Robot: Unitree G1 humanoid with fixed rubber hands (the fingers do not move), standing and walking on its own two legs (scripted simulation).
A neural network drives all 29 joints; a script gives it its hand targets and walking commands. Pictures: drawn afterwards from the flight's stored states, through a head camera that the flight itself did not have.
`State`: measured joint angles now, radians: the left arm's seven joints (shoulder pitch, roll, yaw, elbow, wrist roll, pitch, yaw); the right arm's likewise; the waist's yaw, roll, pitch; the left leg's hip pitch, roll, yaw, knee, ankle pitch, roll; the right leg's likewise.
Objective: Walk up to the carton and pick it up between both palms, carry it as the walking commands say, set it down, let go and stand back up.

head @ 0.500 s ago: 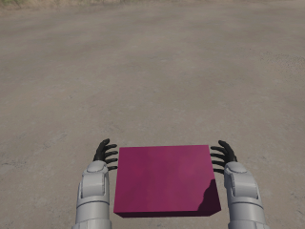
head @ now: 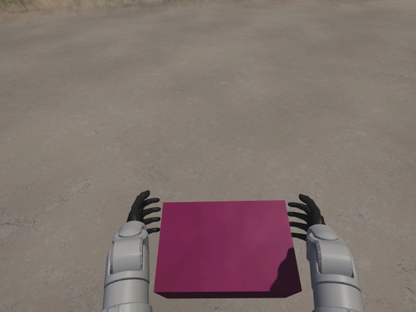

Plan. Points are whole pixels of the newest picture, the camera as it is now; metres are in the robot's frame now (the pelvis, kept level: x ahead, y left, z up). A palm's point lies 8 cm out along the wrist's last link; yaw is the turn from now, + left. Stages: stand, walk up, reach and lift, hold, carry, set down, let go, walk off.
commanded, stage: hold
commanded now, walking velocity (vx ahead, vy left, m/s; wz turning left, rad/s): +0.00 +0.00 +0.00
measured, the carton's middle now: (224, 250) +0.28 +0.00 -0.05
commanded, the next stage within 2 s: carry in 0.46 s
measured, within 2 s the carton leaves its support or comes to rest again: neither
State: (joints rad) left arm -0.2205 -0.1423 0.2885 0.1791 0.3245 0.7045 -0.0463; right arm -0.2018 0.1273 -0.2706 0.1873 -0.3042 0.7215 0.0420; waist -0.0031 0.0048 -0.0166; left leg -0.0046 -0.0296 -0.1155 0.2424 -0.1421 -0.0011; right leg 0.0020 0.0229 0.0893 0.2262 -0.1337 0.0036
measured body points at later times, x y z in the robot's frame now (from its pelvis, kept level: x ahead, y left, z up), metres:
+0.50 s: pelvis +0.00 +0.00 +0.00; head -0.05 +0.00 +0.45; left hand +0.29 +0.18 +0.05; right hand +0.29 -0.18 +0.04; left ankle +0.00 +0.12 -0.75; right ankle +0.00 -0.13 -0.75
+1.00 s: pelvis +0.16 -0.07 -0.02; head +0.17 -0.06 +0.43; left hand +0.44 +0.13 +0.06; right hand +0.46 -0.22 +0.06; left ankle +0.19 +0.04 -0.75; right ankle +0.03 -0.15 -0.74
